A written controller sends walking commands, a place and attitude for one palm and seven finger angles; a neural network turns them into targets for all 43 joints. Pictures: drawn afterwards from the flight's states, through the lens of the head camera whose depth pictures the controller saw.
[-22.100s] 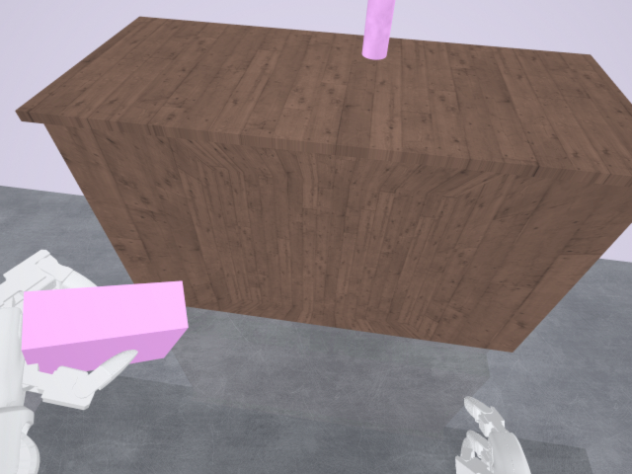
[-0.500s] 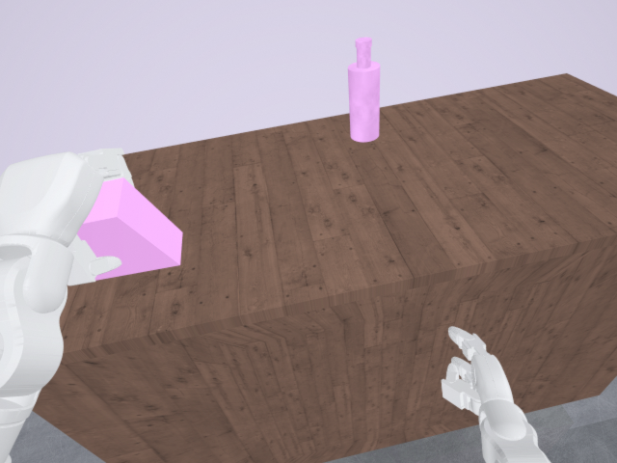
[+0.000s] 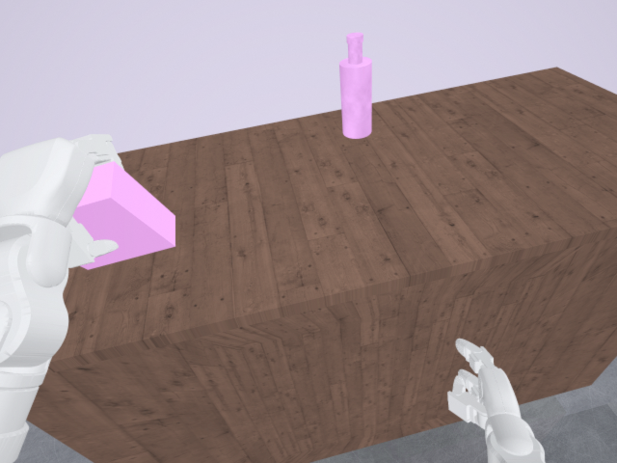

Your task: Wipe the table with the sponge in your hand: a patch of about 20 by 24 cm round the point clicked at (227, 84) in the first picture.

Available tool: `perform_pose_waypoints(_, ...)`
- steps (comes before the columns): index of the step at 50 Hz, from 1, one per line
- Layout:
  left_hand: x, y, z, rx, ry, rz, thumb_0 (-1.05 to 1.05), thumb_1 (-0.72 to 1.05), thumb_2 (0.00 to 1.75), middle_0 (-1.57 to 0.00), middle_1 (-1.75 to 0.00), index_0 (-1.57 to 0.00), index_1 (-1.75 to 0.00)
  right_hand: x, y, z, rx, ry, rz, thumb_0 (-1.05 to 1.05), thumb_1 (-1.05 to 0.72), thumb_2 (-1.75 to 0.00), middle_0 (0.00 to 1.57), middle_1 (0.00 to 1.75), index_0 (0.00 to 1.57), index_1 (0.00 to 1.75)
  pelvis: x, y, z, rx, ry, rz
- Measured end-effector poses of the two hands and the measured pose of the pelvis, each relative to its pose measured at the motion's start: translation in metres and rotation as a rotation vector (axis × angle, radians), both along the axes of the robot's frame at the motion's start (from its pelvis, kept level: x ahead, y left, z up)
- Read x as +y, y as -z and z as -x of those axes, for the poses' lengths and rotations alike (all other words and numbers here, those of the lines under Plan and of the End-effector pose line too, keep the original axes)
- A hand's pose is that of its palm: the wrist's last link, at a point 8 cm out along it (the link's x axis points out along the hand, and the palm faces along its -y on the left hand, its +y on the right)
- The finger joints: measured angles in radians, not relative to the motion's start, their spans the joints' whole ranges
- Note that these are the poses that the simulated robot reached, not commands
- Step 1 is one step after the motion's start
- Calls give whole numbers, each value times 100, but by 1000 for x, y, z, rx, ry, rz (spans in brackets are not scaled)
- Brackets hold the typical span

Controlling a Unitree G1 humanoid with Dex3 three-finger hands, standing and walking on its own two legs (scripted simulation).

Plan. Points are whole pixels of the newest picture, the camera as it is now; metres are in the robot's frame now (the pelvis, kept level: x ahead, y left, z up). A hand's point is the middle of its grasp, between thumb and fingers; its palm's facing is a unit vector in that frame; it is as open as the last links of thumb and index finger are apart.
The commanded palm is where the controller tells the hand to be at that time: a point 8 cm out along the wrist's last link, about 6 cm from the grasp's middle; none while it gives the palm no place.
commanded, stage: move the sponge above the wiping area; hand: left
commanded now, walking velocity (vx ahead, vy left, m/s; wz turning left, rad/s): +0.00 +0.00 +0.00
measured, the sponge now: (111, 229) +0.28 +0.29 +0.20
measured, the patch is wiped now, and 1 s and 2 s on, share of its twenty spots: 0.00 0.00 0.15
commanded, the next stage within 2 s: none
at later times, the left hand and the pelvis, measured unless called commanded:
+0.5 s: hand (112, 195) +0.31 +0.29 +0.24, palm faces +0.32 -0.10 -0.94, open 9.3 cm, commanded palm +0.25 +0.28 +0.28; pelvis +0.02 +0.01 +0.00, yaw +0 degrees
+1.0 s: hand (123, 221) +0.31 +0.30 +0.19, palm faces +0.11 -0.08 -0.99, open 9.3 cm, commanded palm +0.28 +0.29 +0.27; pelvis +0.02 +0.00 +0.00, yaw +1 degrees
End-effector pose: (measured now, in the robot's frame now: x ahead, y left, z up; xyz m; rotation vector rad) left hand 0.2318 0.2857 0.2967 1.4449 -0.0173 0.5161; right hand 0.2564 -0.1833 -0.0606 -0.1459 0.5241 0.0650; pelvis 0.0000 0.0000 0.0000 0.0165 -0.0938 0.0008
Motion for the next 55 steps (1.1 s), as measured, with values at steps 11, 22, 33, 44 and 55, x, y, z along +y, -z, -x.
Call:
perform_pose_waypoints(11, -19, 60, -20, 177, 88, 117, 0, -44, 106, -83, -141, -82, -142, 23, -5, -8, -11, -32, -14, 1, -90, -89, 20, 30, 20, 30, 12, -2, -6, 24, -7, -1)
perform_pose_waypoints(22, -3, 13, -35, 16, 23, 36, 0, -45, 106, -84, -140, -83, -142, 25, -8, -19, 9, -56, -7, 1, -90, -89, 20, 30, 22, 32, 11, -4, -16, 31, -1, 5)
perform_pose_waypoints(33, -17, 72, -48, 240, 30, 108, 0, -44, 106, -83, -141, -82, -143, 7, -1, -20, 36, -19, 12, 1, -90, -89, 20, 30, 21, 31, 8, -3, -23, 54, -5, 3)
perform_pose_waypoints(44, 8, 32, -52, 129, -88, 26, 0, -45, 105, -84, -141, -83, -142, 3, 1, -26, 47, -31, 5, 1, -90, -89, 20, 30, 20, 30, 0, -4, -26, 49, -8, 5)
perform_pose_waypoints(55, -5, 87, -65, 390, -27, 30, 0, -44, 105, -83, -141, -82, -143, -6, 5, -19, 45, -5, 32, 1, -90, -89, 20, 30, 20, 30, 0, -3, -24, 59, -25, 4)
